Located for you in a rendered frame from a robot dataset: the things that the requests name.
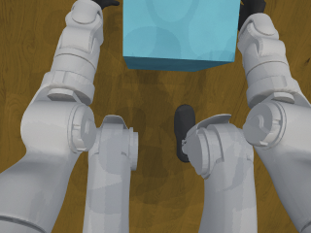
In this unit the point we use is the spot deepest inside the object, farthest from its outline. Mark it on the left robot thigh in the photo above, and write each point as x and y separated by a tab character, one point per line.
108	180

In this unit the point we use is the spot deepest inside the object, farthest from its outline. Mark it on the left robot forearm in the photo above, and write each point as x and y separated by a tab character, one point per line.
75	59

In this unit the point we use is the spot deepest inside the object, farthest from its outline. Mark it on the robot left hand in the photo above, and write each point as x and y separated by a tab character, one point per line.
106	3

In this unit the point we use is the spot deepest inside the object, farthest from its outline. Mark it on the robot left shin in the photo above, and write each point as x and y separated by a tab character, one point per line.
107	119

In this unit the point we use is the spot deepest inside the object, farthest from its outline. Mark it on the robot right upper arm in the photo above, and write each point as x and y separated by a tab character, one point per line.
281	135

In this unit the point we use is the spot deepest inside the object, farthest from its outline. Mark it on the carton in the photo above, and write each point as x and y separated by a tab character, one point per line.
179	35

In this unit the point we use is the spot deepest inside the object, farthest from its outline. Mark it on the robot right hand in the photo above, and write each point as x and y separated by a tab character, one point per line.
249	8

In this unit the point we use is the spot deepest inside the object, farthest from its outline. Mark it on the right robot forearm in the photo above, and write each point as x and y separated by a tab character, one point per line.
264	60

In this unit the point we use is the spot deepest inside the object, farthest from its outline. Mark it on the robot left upper arm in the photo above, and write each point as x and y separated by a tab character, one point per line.
32	191

